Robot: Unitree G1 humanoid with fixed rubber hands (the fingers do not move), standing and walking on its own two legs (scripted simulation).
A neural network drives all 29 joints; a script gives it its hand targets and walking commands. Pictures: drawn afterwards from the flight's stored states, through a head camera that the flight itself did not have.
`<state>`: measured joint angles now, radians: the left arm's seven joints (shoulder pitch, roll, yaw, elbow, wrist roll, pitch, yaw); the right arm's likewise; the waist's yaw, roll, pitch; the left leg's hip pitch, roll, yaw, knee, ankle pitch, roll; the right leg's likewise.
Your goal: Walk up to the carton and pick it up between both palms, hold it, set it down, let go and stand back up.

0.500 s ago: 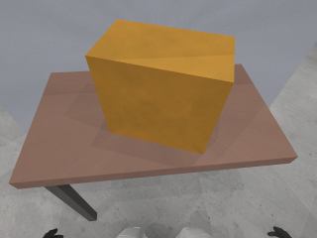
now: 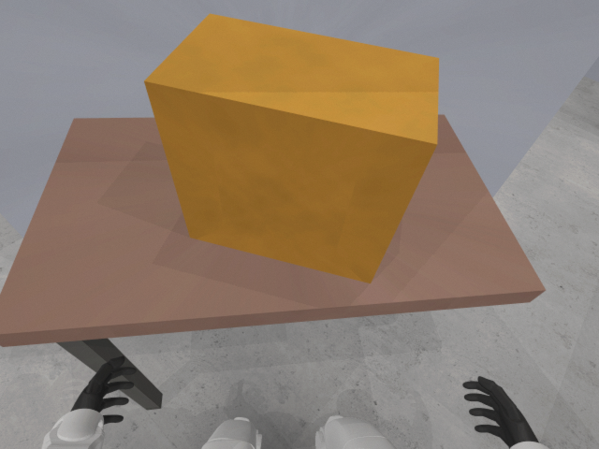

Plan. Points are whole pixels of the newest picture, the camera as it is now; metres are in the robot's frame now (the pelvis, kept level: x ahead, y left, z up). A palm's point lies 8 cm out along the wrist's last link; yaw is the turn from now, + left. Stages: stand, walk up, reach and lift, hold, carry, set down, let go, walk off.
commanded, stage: reach and lift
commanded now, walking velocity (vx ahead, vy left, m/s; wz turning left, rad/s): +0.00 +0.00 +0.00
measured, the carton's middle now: (297, 160) +0.48 +0.02 +0.10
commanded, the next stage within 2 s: none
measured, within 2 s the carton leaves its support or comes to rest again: neither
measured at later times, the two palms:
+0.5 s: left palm (71, 413) +0.17 +0.28 -0.03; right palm (519, 425) +0.15 -0.25 +0.00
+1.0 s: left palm (59, 388) +0.19 +0.29 +0.01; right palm (502, 401) +0.17 -0.21 +0.04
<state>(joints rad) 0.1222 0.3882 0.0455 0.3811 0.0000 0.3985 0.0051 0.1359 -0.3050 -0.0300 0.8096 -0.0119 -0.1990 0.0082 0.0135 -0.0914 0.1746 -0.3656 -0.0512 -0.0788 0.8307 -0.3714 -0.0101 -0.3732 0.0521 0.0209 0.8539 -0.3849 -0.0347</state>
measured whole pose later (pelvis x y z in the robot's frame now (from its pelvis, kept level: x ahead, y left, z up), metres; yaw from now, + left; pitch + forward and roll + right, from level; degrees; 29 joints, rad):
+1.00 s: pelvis -0.01 +0.02 +0.03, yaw +0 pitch -7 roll -1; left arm 0.22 0.43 0.03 0.18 -0.11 0.08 -0.05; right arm 0.32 -0.19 -0.03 0.09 0.19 0.09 -0.10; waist 0.01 -0.07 0.15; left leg -0.25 -0.03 -0.08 0.62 -0.24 0.02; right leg -0.22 0.05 0.02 0.58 -0.24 -0.02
